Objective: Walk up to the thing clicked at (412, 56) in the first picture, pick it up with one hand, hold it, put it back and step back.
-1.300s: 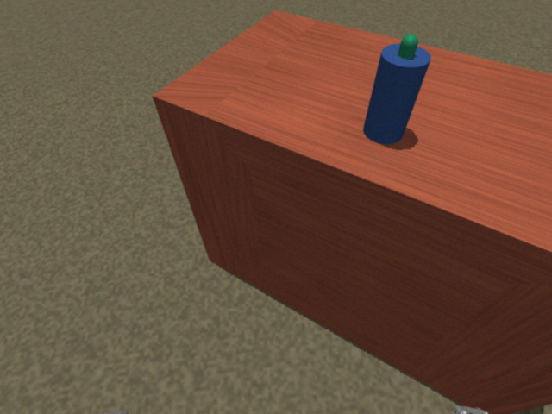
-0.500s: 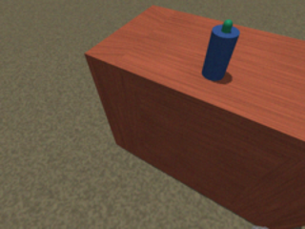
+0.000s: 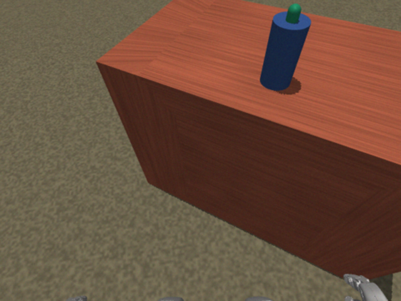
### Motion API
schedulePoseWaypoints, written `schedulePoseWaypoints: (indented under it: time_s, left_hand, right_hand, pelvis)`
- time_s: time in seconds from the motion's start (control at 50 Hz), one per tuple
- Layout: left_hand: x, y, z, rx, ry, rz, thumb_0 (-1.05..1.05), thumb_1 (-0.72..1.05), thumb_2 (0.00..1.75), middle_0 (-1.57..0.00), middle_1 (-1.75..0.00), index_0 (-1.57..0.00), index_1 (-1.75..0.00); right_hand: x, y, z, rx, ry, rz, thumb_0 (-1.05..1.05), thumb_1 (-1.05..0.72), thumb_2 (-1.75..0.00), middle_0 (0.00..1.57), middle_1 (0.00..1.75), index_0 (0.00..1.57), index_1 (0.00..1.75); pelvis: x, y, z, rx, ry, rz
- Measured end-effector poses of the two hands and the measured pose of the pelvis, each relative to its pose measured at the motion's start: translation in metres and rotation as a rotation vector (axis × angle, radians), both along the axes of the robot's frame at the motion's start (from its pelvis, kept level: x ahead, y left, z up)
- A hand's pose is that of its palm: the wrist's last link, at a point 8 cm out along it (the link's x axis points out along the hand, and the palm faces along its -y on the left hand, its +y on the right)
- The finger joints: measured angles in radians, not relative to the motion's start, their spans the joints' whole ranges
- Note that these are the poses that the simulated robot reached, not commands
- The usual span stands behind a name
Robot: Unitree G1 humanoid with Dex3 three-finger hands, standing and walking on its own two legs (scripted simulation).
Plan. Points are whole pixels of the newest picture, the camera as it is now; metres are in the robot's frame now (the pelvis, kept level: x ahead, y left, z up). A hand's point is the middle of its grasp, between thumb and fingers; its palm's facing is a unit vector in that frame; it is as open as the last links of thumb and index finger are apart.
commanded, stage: walk up
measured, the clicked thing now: (284, 47) +0.63 -0.18 +0.13
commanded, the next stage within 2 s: none
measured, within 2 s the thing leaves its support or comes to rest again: neither
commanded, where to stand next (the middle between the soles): +0.04 -0.02 m, yaw -15 degrees
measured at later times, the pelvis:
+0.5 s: pelvis -0.01 +0.01 -0.01, yaw -10 degrees
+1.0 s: pelvis -0.03 +0.02 -0.01, yaw -16 degrees
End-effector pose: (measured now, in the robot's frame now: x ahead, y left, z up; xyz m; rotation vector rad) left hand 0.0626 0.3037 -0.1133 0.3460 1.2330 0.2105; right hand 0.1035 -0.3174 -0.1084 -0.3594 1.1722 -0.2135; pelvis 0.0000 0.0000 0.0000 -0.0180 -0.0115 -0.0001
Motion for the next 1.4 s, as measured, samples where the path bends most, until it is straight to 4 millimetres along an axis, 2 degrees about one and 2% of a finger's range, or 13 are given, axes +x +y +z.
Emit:
schedulePoseWaypoints:
  time_s: [0.08, 0.2, 0.3, 0.42, 0.48, 0.62, 0.72, 0.8, 0.94, 1.06, 1.18, 1.3, 1.4]
  left_hand:
    - [0.014, 0.02, -0.006, 0.014, -0.01, -0.038, 0.0, 0.9, 0.9, -0.21, -0.3, -0.21, -0.3]
    - [0.033, 0.028, -0.001, 0.016, -0.021, -0.1, 0.0, 0.9, 0.9, -0.21, -0.3, -0.2, -0.3]
    - [0.043, 0.021, -0.001, 0.01, -0.02, -0.156, 0.0, 0.9, 0.9, -0.2, -0.3, -0.2, -0.3]
    - [0.053, 0.001, -0.003, 0.029, -0.039, -0.216, 0.0, 0.9, 0.9, -0.21, -0.3, -0.2, -0.3]
    - [0.054, -0.01, 0.002, 0.022, -0.065, -0.236, 0.0, 0.9, 0.9, -0.21, -0.3, -0.2, -0.3]
    - [0.062, -0.02, 0.009, -0.004, -0.097, -0.27, 0.0, 0.9, 0.9, -0.21, -0.3, -0.21, -0.3]
    - [0.07, -0.01, -0.002, -0.037, -0.122, -0.276, 0.0, 0.9, 0.9, -0.21, -0.3, -0.21, -0.3]
    - [0.072, -0.001, -0.012, -0.054, -0.106, -0.259, 0.0, 0.9, 0.9, -0.21, -0.3, -0.21, -0.3]
    - [0.066, 0.005, -0.01, -0.054, -0.068, -0.27, 0.0, 0.9, 0.9, -0.21, -0.3, -0.2, -0.3]
    - [0.051, -0.006, -0.01, -0.001, -0.027, -0.298, 0.0, 0.9, 0.9, -0.2, -0.3, -0.2, -0.3]
    - [0.038, -0.019, -0.001, -0.002, -0.011, -0.305, 0.0, 0.9, 0.9, -0.21, -0.3, -0.21, -0.3]
    - [0.054, -0.027, -0.002, -0.028, -0.054, -0.286, 0.0, 0.9, 0.9, -0.21, -0.3, -0.21, -0.3]
    - [0.07, -0.038, 0.001, -0.05, -0.093, -0.303, 0.0, 0.9, 0.9, -0.21, -0.3, -0.21, -0.3]
  right_hand:
    - [-0.019, 0.008, 0.005, -0.024, 0.004, -0.032, 0.0, -0.91, -0.89, 0.2, 0.3, 0.2, 0.3]
    - [-0.058, 0.02, 0.012, -0.027, 0.04, -0.089, 0.0, -0.91, -0.89, 0.2, 0.3, 0.21, 0.3]
    - [-0.083, 0.024, 0.004, -0.008, 0.054, -0.134, 0.01, -0.91, -0.89, 0.2, 0.3, 0.21, 0.3]
    - [-0.105, 0.015, -0.022, 0.03, 0.044, -0.194, 0.01, -0.91, -0.89, 0.2, 0.3, 0.21, 0.3]
    - [-0.108, 0.016, -0.027, 0.05, 0.048, -0.215, 0.01, -0.91, -0.89, 0.2, 0.3, 0.21, 0.3]
    - [-0.107, 0.022, -0.016, 0.057, 0.015, -0.204, 0.01, -0.91, -0.89, 0.2, 0.3, 0.21, 0.3]
    - [-0.112, 0.025, -0.009, -0.006, 0.001, -0.199, 0.01, -0.91, -0.89, 0.2, 0.3, 0.21, 0.3]
    - [-0.125, 0.032, 0.004, -0.044, -0.015, -0.213, 0.01, -0.91, -0.89, 0.2, 0.3, 0.21, 0.3]
    - [-0.145, 0.022, 0.022, -0.081, -0.025, -0.229, 0.01, -0.9, -0.89, 0.2, 0.3, 0.21, 0.3]
    - [-0.155, -0.002, 0.003, -0.058, -0.025, -0.254, 0.01, -0.9, -0.89, 0.2, 0.3, 0.21, 0.3]
    - [-0.153, 0.005, -0.011, 0.011, -0.015, -0.281, 0.01, -0.91, -0.89, 0.2, 0.3, 0.2, 0.3]
    - [-0.155, 0.023, -0.016, 0.051, -0.002, -0.275, 0.01, -0.91, -0.89, 0.2, 0.3, 0.2, 0.3]
    - [-0.151, 0.026, -0.011, 0.069, -0.001, -0.281, 0.01, -0.91, -0.89, 0.2, 0.3, 0.21, 0.3]
  pelvis:
    - [-0.005, 0.014, -0.003, 0.012, 0.0, -0.032]
    - [-0.008, 0.022, 0.003, -0.011, -0.003, -0.059]
    - [-0.009, 0.023, -0.001, -0.002, -0.013, -0.093]
    - [-0.012, 0.014, -0.015, -0.001, -0.038, -0.135]
    - [-0.014, 0.01, -0.014, -0.001, -0.046, -0.157]
    - [-0.018, 0.014, -0.005, 0.027, -0.03, -0.196]
    - [-0.022, 0.026, -0.011, 0.016, -0.025, -0.203]
    - [-0.025, 0.032, -0.011, 0.035, -0.039, -0.226]
    - [-0.03, 0.026, -0.003, 0.001, -0.032, -0.254]
    - [-0.038, 0.012, -0.013, -0.018, -0.04, -0.277]
    - [-0.035, 0.008, -0.008, 0.004, -0.034, -0.289]
    - [-0.033, 0.009, -0.007, 0.025, -0.042, -0.285]
    - [-0.03, 0.005, -0.002, 0.016, -0.045, -0.287]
